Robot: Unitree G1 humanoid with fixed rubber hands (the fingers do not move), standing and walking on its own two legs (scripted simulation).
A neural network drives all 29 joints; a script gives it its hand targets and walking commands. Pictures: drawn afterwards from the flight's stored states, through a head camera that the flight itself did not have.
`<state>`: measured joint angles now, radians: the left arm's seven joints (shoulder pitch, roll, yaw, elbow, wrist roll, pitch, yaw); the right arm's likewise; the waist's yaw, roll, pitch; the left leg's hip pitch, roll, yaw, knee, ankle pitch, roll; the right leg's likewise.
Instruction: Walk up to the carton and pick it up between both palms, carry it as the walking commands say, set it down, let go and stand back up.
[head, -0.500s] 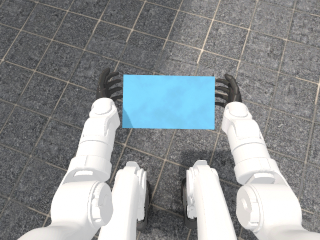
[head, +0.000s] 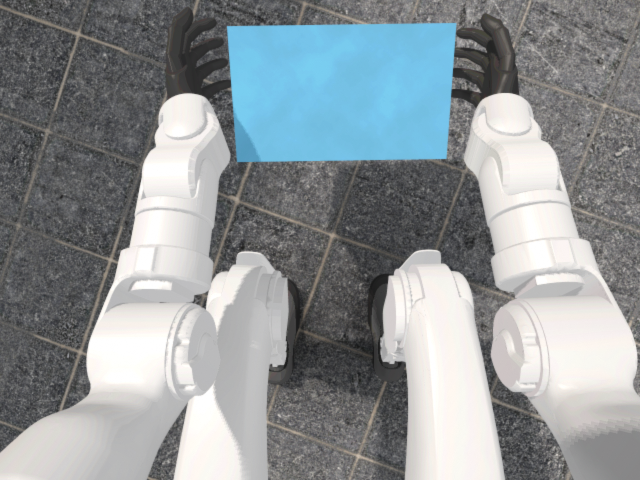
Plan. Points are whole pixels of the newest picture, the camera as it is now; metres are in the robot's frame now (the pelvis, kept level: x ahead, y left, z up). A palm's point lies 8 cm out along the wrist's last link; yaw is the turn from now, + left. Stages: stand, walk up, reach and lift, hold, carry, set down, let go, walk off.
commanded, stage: set down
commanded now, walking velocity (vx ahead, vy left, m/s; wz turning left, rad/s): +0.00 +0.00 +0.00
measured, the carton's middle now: (338, 101) +0.53 -0.01 -0.21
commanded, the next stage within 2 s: none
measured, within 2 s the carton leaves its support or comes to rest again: rests again in 1.26 s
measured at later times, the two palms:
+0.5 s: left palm (217, 108) +0.52 +0.14 -0.19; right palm (468, 108) +0.52 -0.18 -0.21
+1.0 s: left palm (221, 108) +0.54 +0.16 -0.26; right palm (446, 111) +0.54 -0.17 -0.28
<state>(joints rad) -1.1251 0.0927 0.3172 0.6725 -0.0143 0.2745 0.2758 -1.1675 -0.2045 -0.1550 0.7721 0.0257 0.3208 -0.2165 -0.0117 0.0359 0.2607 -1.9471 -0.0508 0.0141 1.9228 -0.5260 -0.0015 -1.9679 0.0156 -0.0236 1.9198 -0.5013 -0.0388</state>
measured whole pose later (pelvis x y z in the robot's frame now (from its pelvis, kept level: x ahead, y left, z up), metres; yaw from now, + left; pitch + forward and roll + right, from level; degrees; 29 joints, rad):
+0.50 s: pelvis -0.02 +0.00 -0.06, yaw +0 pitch +25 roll +2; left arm -1.40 0.21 0.26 0.91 -0.11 0.24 0.28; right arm -1.47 -0.34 -0.01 1.03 0.15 0.29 -0.21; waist -0.01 0.05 0.52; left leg -2.03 -0.05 0.03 2.09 -0.50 -0.01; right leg -2.07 0.01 -0.02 2.10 -0.47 -0.05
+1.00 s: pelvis +0.00 +0.00 -0.09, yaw +0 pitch +29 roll +1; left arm -1.48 0.32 0.13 1.09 -0.25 0.16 0.24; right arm -1.54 -0.37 0.12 1.16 0.25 0.20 -0.14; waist -0.01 0.06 0.52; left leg -2.18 -0.06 0.02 2.22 -0.55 -0.02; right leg -2.20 0.01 -0.04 2.22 -0.52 -0.05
